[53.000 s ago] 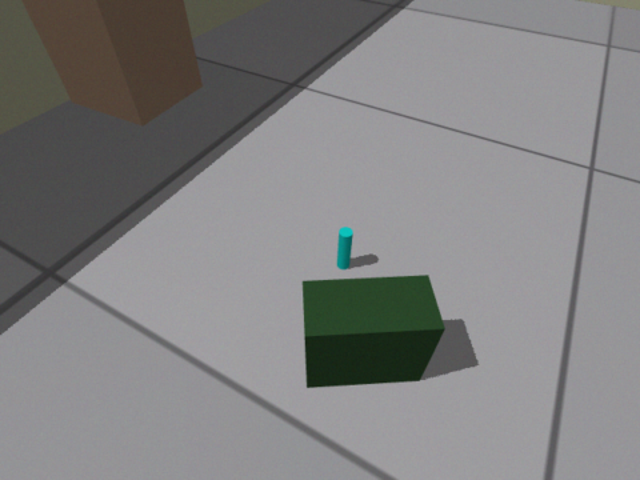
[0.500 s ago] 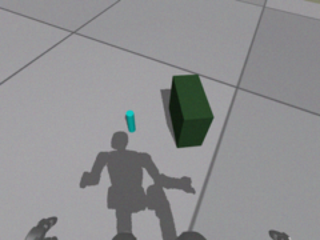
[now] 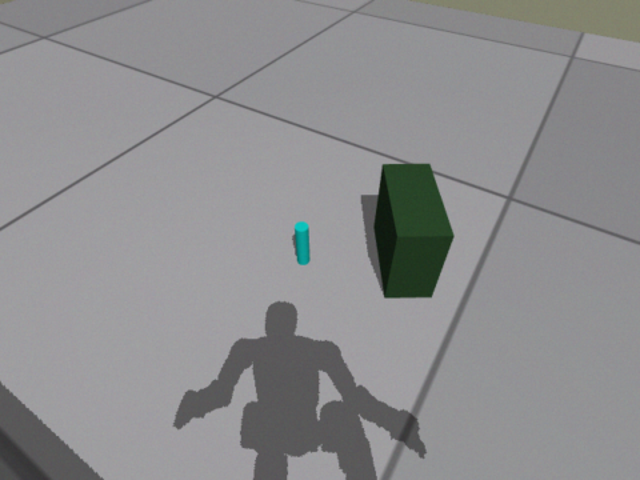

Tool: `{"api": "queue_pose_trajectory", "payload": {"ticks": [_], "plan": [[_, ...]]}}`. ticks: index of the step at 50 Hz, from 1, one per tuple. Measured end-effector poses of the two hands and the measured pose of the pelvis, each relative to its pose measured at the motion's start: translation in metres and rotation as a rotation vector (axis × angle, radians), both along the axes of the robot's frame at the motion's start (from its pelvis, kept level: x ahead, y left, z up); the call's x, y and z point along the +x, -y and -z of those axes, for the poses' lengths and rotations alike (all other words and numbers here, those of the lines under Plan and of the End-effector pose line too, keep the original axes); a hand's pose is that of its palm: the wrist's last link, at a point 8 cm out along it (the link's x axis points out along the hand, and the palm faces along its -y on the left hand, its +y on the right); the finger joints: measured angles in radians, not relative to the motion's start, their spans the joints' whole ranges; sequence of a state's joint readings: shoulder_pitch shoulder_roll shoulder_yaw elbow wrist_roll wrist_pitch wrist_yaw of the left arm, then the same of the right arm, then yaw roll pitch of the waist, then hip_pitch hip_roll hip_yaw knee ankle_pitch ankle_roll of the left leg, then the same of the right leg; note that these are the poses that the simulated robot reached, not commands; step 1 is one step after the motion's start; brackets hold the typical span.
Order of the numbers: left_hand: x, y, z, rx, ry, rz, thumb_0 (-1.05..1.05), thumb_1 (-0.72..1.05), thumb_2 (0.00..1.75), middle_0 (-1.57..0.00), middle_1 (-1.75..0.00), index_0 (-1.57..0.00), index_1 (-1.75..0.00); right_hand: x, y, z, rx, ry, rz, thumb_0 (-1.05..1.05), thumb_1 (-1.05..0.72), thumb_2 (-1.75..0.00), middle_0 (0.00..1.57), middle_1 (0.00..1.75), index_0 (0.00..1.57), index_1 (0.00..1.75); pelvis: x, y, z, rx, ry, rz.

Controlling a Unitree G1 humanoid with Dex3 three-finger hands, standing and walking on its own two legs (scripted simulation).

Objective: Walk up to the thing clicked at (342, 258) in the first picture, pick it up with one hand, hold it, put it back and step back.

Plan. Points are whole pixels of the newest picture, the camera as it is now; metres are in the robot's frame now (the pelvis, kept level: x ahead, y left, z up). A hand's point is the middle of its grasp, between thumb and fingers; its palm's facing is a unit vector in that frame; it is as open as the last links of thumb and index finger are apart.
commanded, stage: step back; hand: left
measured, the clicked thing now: (302, 244) +1.06 +0.14 -0.66
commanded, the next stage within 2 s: stand in 0.82 s
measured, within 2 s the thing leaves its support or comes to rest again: neither
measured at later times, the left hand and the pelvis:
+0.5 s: hand out of the picture +0.08 +0.26 -0.14, palm faces +0.02 -0.93 -0.38, open 7.4 cm; pelvis +0.03 +0.00 +0.01, yaw +0 degrees
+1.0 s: hand out of the picture +0.15 +0.27 -0.13, palm faces -0.05 -0.94 -0.34, open 7.4 cm; pelvis +0.05 +0.02 +0.02, yaw -2 degrees
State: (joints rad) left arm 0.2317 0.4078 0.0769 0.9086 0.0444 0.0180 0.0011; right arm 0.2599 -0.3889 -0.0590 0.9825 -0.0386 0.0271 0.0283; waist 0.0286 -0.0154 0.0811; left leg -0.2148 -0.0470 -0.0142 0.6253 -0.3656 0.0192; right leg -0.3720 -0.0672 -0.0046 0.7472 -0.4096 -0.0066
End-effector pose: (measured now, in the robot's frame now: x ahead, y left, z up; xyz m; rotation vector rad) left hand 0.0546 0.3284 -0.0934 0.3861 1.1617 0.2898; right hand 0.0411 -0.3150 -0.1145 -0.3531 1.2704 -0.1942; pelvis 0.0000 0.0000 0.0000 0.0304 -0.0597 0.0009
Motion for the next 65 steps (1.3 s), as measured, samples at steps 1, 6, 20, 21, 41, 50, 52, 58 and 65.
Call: {"api": "queue_pose_trajectory", "payload": {"ticks": [1, 6, 20, 21, 41, 50, 52, 58, 65], "plan": [[-0.005, -0.001, 0.0, -0.009, -0.016, -0.006, 0.01, 0.9, 0.9, -0.2, -0.3, -0.2, -0.3, -0.004, -0.003, -0.003, 0.004, 0.008, 0.005, 0.01, -0.9, -0.9, 0.21, 0.3, 0.21, 0.3, -0.001, -0.001, -0.003, -0.008, -0.004, -0.002], [-0.014, 0.002, 0.003, -0.042, -0.05, 0.006, 0.01, 0.9, 0.9, -0.2, -0.3, -0.2, -0.3, -0.012, -0.01, -0.014, 0.01, 0.044, 0.02, 0.01, -0.9, -0.9, 0.21, 0.3, 0.21, 0.3, -0.005, 0.001, -0.01, -0.014, -0.001, 0.011], [0.006, 0.037, 0.0, -0.062, -0.004, 0.009, 0.01, 0.9, 0.9, -0.2, -0.3, -0.2, -0.3, 0.031, 0.01, -0.004, 0.016, 0.053, 0.0, 0.01, -0.9, -0.9, 0.21, 0.3, 0.21, 0.3, 0.013, 0.013, -0.009, -0.04, -0.01, 0.011], [0.008, 0.036, -0.001, -0.063, -0.005, 0.008, 0.01, 0.9, 0.9, -0.2, -0.3, -0.2, -0.3, 0.035, 0.009, -0.005, 0.014, 0.05, -0.005, 0.01, -0.9, -0.9, 0.21, 0.3, 0.21, 0.3, 0.016, 0.012, -0.01, -0.038, -0.012, 0.009], [0.08, 0.01, 0.009, -0.098, -0.009, 0.049, 0.01, 0.91, 0.9, -0.2, -0.3, -0.2, -0.3, 0.112, -0.047, -0.019, 0.047, 0.15, -0.003, 0.01, -0.9, -0.9, 0.21, 0.3, 0.21, 0.3, 0.046, -0.017, -0.015, -0.042, -0.02, 0.045], [0.091, 0.015, 0.002, -0.112, -0.011, 0.079, 0.01, 0.91, 0.9, -0.2, -0.3, -0.2, -0.3, 0.111, -0.044, -0.027, 0.045, 0.156, 0.024, 0.01, -0.9, -0.9, 0.21, 0.3, 0.21, 0.3, 0.049, -0.021, -0.023, -0.034, -0.006, 0.045], [0.091, 0.016, 0.002, -0.114, -0.013, 0.082, 0.01, 0.91, 0.9, -0.2, -0.3, -0.2, -0.3, 0.105, -0.042, -0.027, 0.041, 0.145, 0.032, 0.01, -0.9, -0.9, 0.21, 0.3, 0.21, 0.3, 0.049, -0.022, -0.024, -0.033, -0.005, 0.046], [0.087, 0.017, 0.001, -0.114, -0.024, 0.087, 0.01, 0.91, 0.9, -0.2, -0.3, -0.2, -0.3, 0.083, -0.037, -0.027, 0.033, 0.105, 0.06, 0.01, -0.9, -0.9, 0.21, 0.3, 0.21, 0.3, 0.046, -0.021, -0.026, -0.031, -0.002, 0.048], [0.076, 0.015, 0.001, -0.108, -0.052, 0.087, 0.01, 0.91, 0.9, -0.2, -0.3, -0.2, -0.3, 0.059, -0.034, -0.023, 0.035, 0.056, 0.084, 0.01, -0.9, -0.9, 0.21, 0.3, 0.21, 0.3, 0.043, -0.021, -0.026, -0.03, -0.003, 0.046]]}}
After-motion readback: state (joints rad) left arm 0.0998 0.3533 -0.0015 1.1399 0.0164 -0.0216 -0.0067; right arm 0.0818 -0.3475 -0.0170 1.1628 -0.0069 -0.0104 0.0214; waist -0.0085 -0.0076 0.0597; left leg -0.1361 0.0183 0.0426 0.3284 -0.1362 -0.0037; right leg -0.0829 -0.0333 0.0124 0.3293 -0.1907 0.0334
